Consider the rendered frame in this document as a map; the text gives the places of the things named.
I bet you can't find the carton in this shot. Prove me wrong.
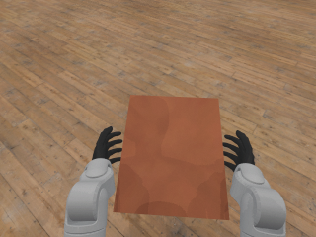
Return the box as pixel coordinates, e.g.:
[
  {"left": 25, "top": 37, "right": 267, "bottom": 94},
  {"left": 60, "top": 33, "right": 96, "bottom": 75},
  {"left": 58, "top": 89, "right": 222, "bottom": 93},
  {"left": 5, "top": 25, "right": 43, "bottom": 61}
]
[{"left": 113, "top": 95, "right": 230, "bottom": 220}]

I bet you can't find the robot right forearm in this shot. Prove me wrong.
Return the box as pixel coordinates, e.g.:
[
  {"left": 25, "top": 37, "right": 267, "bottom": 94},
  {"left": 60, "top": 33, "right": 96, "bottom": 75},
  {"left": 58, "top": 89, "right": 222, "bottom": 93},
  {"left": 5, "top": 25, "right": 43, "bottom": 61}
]
[{"left": 229, "top": 163, "right": 287, "bottom": 237}]

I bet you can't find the robot left forearm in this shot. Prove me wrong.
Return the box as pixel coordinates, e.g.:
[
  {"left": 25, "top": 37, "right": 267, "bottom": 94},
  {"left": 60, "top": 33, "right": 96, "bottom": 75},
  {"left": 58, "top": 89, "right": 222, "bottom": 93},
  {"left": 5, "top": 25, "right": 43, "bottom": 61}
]
[{"left": 63, "top": 158, "right": 116, "bottom": 237}]

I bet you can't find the right robot hand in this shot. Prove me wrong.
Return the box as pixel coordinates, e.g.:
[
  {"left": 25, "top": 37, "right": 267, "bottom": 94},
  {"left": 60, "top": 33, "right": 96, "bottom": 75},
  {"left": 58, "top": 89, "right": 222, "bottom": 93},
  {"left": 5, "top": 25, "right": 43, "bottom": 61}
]
[{"left": 222, "top": 130, "right": 255, "bottom": 172}]

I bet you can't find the left robot hand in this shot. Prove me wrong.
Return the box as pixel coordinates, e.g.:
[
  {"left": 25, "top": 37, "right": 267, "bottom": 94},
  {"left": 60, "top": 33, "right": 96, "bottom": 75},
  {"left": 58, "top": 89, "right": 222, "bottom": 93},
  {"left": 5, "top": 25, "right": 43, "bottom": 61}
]
[{"left": 92, "top": 126, "right": 122, "bottom": 164}]

